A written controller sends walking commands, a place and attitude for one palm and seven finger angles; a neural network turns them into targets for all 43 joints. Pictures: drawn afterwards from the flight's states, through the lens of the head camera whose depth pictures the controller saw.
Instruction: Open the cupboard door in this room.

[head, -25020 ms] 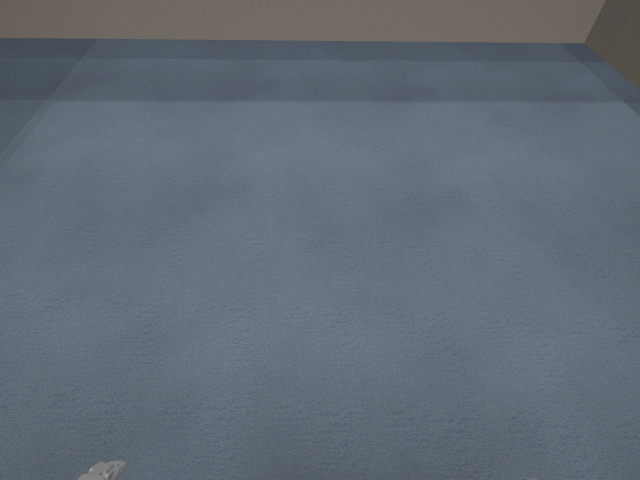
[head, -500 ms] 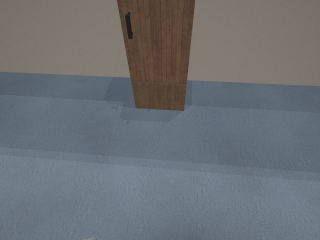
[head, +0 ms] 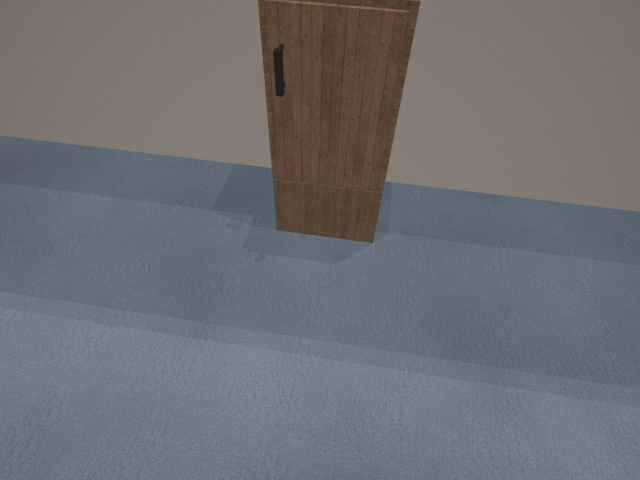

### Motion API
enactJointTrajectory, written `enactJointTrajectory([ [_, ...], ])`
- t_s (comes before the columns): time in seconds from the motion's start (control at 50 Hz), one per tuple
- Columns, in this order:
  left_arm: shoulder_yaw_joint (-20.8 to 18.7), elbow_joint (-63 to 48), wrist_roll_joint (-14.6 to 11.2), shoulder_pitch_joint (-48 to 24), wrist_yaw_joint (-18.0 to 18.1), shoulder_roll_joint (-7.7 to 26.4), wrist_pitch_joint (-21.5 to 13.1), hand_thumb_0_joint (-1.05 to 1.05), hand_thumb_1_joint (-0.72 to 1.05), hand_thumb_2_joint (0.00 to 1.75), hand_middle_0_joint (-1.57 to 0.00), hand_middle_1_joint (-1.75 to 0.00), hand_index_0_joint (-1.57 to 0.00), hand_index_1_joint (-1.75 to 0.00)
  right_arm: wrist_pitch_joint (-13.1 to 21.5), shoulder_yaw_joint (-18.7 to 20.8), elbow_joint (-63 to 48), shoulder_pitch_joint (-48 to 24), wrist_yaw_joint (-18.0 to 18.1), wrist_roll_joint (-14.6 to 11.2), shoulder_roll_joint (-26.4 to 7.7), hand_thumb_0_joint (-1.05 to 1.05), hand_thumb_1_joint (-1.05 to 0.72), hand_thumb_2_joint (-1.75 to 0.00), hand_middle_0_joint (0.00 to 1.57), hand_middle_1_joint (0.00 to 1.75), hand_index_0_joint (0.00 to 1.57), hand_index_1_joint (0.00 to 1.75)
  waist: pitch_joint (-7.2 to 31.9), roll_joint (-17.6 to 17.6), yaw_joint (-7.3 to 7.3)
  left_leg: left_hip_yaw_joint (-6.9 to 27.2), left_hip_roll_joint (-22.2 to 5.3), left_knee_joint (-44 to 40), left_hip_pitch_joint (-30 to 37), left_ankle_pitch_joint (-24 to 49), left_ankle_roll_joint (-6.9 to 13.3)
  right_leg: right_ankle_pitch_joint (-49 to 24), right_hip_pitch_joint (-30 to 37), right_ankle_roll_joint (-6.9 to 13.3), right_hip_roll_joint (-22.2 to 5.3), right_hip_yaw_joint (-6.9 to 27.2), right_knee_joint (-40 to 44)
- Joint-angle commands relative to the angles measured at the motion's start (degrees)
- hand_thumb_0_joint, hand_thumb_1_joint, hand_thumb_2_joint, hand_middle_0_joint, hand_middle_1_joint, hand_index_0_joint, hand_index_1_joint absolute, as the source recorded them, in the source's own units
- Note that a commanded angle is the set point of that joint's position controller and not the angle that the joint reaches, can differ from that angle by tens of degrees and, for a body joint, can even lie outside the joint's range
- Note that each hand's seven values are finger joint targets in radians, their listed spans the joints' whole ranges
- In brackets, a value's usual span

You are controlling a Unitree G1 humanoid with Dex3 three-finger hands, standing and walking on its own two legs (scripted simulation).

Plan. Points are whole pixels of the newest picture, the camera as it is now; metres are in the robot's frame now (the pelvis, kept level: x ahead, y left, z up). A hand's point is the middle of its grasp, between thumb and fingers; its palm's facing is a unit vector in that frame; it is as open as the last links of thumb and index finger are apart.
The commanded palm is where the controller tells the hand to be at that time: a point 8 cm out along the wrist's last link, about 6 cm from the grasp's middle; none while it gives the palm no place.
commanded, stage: stand and wait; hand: left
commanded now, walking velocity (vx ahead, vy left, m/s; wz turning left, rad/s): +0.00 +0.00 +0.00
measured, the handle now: (280, 70) +1.15 +0.21 -0.03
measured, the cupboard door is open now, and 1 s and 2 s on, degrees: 0 0 0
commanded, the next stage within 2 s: look at it before walking up in 0.44 s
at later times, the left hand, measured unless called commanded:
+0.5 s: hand out of the picture +0.02 +0.17 -0.18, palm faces +0.03 -0.98 -0.18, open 7.3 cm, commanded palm none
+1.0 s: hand out of the picture +0.03 +0.17 -0.18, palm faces +0.03 -0.98 -0.18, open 7.4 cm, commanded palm none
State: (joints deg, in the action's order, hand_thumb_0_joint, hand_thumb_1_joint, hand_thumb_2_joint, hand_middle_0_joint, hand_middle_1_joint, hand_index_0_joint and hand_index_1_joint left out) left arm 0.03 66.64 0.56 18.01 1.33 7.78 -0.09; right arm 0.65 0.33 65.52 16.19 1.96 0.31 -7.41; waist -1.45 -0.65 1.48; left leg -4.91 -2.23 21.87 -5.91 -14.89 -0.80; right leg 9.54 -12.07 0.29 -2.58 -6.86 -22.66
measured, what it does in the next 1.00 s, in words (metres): stands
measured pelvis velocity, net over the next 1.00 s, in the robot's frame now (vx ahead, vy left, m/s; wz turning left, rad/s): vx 0.03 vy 0.00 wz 0.00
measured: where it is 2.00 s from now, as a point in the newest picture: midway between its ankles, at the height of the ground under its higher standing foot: outside the picture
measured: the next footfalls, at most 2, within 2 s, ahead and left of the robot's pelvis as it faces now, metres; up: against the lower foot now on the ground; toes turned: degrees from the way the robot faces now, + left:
left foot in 1.48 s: +0.08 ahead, +0.14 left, +0.00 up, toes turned +16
right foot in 1.92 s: +0.44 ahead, -0.02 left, +0.00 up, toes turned +3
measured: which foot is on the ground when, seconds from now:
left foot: down 0.00-1.00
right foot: down 0.00-1.00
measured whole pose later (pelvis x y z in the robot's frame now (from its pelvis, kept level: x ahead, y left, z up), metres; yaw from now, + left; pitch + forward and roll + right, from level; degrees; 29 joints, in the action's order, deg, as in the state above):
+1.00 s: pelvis +0.03 +0.00 +0.00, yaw +0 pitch -1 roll +0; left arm -0.1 65.0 0.7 15.5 1.7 8.8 -0.8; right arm 1.5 0.4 65.9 15.6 2.3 0.2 -7.7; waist -2.6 -0.4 0.7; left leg -5.2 -2.4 21.6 -3.0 -17.5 -0.7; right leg 12.8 -10.0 -0.2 -2.5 -6.6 -23.9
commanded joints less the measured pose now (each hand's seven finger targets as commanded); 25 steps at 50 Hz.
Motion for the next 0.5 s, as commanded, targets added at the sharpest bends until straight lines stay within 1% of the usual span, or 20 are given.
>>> enactJointTrajectory([
  [0.0, -0.6, -1.6, -0.2, 2.3, 0.7, 4.9, -1.2, 0.0, 0.9, 0.9, -0.2, -0.3, -0.2, -0.3, 0.8, 0.8, -0.9, 4.2, 0.1, 0.1, -4.5, 0.0, -0.9, -0.9, 0.2, 0.3, 0.2, 0.3, -2.1, 1.1, -1.21, 4.2, -5.3, -4.9, -3.6, 6.1, 1.0, -4.4, 1.6, -0.1, -5.4, 5.9, 3.7],
  [0.04, -0.6, -1.4, -0.2, 2.8, 0.8, 4.6, -1.3, 0.0, 0.9, 0.9, -0.2, -0.3, -0.2, -0.3, 1.0, 0.7, -0.8, 4.5, 0.2, 0.0, -4.4, 0.0, -0.9, -0.9, 0.2, 0.3, 0.2, 0.3, -1.4, 1.3, -1.27, 4.1, -5.3, -4.6, -3.0, 7.8, 1.1, -6.2, 2.1, 0.1, -5.4, 5.9, 3.2],
  [0.08, -0.6, -1.3, -0.2, 3.2, 0.9, 4.4, -1.2, 0.0, 0.9, 0.9, -0.2, -0.3, -0.2, -0.3, 1.1, 0.7, -0.5, 4.6, 0.3, 0.0, -4.2, 0.0, -0.9, -0.9, 0.2, 0.3, 0.2, 0.3, -1.4, 0.8, -1.21, 3.9, -5.4, -4.2, -2.8, 9.2, 1.1, -7.5, 2.4, 0.1, -5.5, 5.8, 2.6],
  [0.16, -0.6, -1.2, -0.2, 3.4, 1.0, 4.2, -1.2, 0.0, 0.9, 0.9, -0.2, -0.3, -0.2, -0.3, 1.0, 0.8, -0.2, 5.0, 0.4, 0.0, -4.0, 0.0, -0.9, -0.9, 0.2, 0.3, 0.2, 0.3, -2.3, 0.7, -1.15, 3.8, -5.4, -3.9, -3.0, 9.4, 1.1, -7.7, 2.3, 0.2, -5.3, 5.6, 2.0],
  [0.18, -0.5, -1.3, -0.2, 3.6, 1.1, 4.0, -1.2, 0.0, 0.9, 0.9, -0.2, -0.3, -0.2, -0.3, 1.1, 0.7, -0.1, 5.2, 0.4, 0.0, -3.8, 0.0, -0.9, -0.9, 0.2, 0.3, 0.2, 0.3, -2.0, 1.4, -1.14, 3.7, -5.4, -4.0, -3.0, 10.2, 1.2, -8.4, 2.6, 0.2, -5.5, 5.6, 1.8],
  [0.2, -0.6, -1.4, -0.2, 3.4, 1.1, 4.1, -1.2, 0.0, 0.9, 0.9, -0.2, -0.3, -0.2, -0.3, 1.1, 0.7, 0.0, 5.3, 0.5, 0.1, -3.7, 0.0, -0.9, -0.9, 0.2, 0.3, 0.2, 0.3, -2.5, 1.2, -1.14, 3.8, -5.4, -3.9, -3.2, 10.4, 1.1, -8.6, 2.5, 0.2, -5.3, 5.7, 1.6],
  [0.24, -0.6, -1.4, -0.2, 3.5, 1.1, 4.0, -1.2, 0.0, 0.9, 0.9, -0.2, -0.3, -0.2, -0.3, 1.2, 0.7, 0.1, 5.5, 0.5, 0.0, -3.6, 0.0, -0.9, -0.9, 0.2, 0.3, 0.2, 0.3, -2.1, 1.6, -1.08, 3.7, -5.4, -3.7, -2.9, 11.8, 1.2, -9.8, 3.0, 0.3, -5.4, 5.6, 1.3],
  [0.26, -0.6, -1.5, -0.2, 3.3, 1.2, 4.1, -1.1, 0.0, 0.9, 0.9, -0.2, -0.3, -0.2, -0.3, 1.2, 0.7, 0.2, 5.7, 0.5, 0.0, -3.7, 0.0, -0.9, -0.9, 0.2, 0.3, 0.2, 0.3, -2.2, 0.8, -1.1, 3.8, -5.4, -3.4, -3.1, 12.0, 1.1, -9.9, 3.3, 0.3, -5.3, 5.4, 0.9],
  [0.34, -0.6, -1.6, -0.2, 2.9, 1.2, 4.3, -1.0, 0.0, 0.9, 0.9, -0.2, -0.3, -0.2, -0.3, 1.1, 0.7, 0.3, 6.0, 0.6, 0.1, -3.5, 0.0, -0.9, -0.9, 0.2, 0.3, 0.2, 0.3, -3.5, 1.3, -1.04, 3.6, -5.4, -3.8, -3.9, 11.2, 1.1, -9.6, 3.1, 0.4, -5.4, 5.5, 1.0],
  [0.36, -0.6, -1.7, -0.2, 3.0, 1.2, 4.3, -1.0, 0.0, 0.9, 0.9, -0.2, -0.3, -0.2, -0.3, 1.1, 0.8, 0.3, 6.0, 0.5, 0.0, -3.5, 0.0, -0.9, -0.9, 0.2, 0.3, 0.2, 0.3, -3.3, 1.0, -0.9, 3.7, -5.4, -3.6, -3.8, 11.4, 1.1, -9.7, 3.3, 0.3, -5.4, 5.4, 0.9],
  [0.42, -0.7, -2.0, -0.3, 2.6, 1.2, 4.7, -1.1, 0.0, 0.9, 0.9, -0.2, -0.3, -0.2, -0.3, 1.2, 0.8, 0.3, 6.4, 0.5, 0.1, -3.5, 0.0, -0.9, -0.9, 0.2, 0.3, 0.2, 0.3, -2.4, 1.0, -1.11, 3.6, -5.3, -3.4, -3.3, 12.6, 1.2, -11.3, 4.0, 0.5, -5.4, 5.5, 0.5],
  [0.48, -0.8, -2.3, -0.3, 2.1, 1.2, 5.0, -1.1, 0.0, 0.9, 0.9, -0.2, -0.3, -0.2, -0.3, 1.2, 0.9, 0.2, 6.3, 0.5, 0.1, -3.6, 0.0, -0.9, -0.9, 0.2, 0.3, 0.2, 0.3, -2.7, 1.0, -1.07, 3.7, -5.4, -3.4, -3.3, 13.4, 1.2, -11.9, 4.2, 0.6, -5.5, 5.3, 0.3],
])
